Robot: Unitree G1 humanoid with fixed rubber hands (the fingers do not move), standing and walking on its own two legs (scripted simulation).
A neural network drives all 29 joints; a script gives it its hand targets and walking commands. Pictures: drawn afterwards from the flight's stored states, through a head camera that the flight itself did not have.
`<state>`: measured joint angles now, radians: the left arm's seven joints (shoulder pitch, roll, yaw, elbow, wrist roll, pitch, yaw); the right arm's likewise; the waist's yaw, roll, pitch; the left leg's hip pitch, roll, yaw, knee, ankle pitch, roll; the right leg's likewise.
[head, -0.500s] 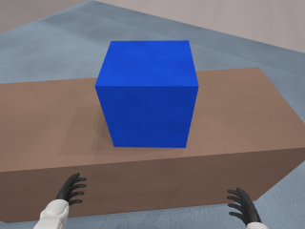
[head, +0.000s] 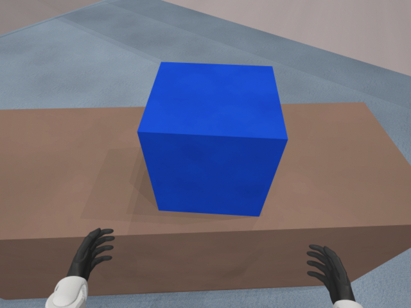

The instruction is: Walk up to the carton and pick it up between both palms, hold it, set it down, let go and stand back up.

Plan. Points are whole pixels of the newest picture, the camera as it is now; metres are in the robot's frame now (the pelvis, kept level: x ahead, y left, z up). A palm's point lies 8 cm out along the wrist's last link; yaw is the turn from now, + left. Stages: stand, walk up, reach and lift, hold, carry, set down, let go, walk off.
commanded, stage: reach and lift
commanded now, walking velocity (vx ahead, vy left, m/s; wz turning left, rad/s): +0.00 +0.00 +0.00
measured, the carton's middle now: (212, 142) +0.51 +0.00 +0.01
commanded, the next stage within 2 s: none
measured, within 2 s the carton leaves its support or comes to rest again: neither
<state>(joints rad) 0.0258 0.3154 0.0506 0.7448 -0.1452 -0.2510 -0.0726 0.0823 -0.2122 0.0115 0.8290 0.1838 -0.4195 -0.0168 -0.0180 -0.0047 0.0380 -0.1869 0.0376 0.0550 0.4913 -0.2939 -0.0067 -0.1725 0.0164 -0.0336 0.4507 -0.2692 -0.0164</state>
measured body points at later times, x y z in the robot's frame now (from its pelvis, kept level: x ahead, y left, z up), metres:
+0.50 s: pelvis -0.02 +0.00 -0.01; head +0.00 +0.00 +0.44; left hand +0.28 +0.26 -0.02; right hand +0.26 -0.24 -0.03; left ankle -0.02 +0.12 -0.74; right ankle -0.02 -0.11 -0.74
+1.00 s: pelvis -0.03 -0.01 -0.01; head -0.02 +0.01 +0.44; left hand +0.34 +0.26 +0.05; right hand +0.34 -0.23 +0.05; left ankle -0.02 +0.12 -0.74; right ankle -0.02 -0.11 -0.74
